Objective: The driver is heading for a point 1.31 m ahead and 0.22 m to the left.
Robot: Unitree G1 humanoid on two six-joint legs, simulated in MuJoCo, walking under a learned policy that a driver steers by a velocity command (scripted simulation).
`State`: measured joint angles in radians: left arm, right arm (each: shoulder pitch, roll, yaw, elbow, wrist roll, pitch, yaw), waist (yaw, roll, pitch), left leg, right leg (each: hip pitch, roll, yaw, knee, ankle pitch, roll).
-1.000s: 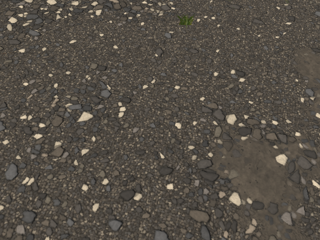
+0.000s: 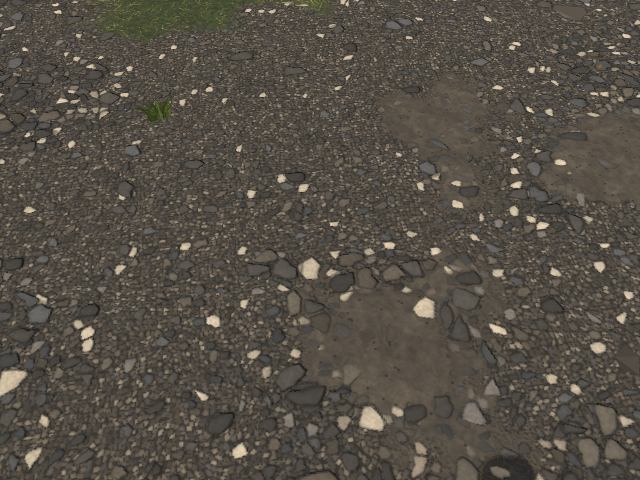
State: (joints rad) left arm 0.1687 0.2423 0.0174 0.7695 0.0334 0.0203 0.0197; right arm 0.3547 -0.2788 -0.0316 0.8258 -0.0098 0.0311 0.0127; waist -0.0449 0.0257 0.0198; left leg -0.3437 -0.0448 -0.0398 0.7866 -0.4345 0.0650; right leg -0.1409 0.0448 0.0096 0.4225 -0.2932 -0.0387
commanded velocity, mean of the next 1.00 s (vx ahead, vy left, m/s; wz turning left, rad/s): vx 0.87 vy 0.00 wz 0.08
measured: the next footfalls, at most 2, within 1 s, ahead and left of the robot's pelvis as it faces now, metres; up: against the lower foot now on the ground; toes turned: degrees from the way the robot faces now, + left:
left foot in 0.40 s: +0.33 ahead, +0.24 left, +0.00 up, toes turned +27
right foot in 0.88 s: +0.75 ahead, +0.32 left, +0.00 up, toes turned +7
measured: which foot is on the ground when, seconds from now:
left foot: up 0.00-0.38, down 0.40-0.88, up 0.90-1.00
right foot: down 0.00-0.42, up 0.44-0.86, down 0.88-1.00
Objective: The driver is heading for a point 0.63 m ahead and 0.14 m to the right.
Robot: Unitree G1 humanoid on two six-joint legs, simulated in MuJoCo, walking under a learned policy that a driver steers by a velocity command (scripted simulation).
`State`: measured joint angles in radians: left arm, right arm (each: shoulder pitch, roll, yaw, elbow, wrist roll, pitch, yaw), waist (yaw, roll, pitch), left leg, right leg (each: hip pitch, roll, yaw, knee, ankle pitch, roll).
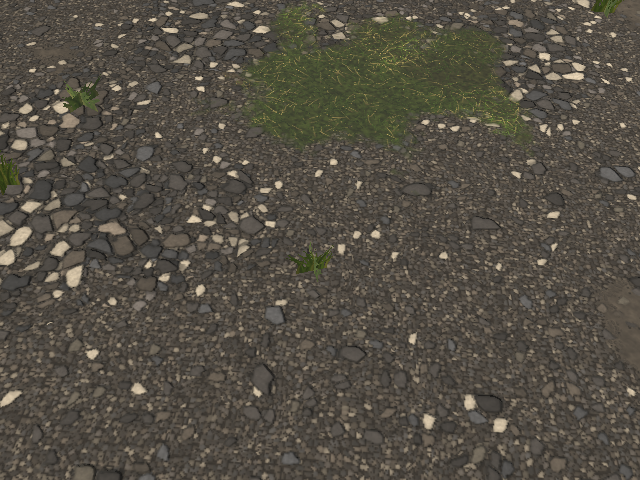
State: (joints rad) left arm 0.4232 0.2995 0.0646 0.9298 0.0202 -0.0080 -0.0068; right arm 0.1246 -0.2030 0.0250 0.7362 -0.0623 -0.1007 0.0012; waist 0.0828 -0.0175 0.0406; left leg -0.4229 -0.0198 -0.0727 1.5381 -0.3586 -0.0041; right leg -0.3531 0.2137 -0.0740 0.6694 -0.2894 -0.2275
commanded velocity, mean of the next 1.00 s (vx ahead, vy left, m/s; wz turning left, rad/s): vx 0.76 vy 0.00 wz -0.72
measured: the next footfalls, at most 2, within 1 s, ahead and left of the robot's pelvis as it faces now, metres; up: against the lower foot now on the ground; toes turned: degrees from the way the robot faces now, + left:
left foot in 0.28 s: +0.48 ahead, +0.19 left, +0.00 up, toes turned -19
right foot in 0.72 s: +0.74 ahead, -0.17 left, +0.00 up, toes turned -41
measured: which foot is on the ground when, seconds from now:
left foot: up 0.00-0.26, down 0.28-0.68, up 0.70-1.00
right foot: down 0.00-0.28, up 0.30-0.70, down 0.72-1.00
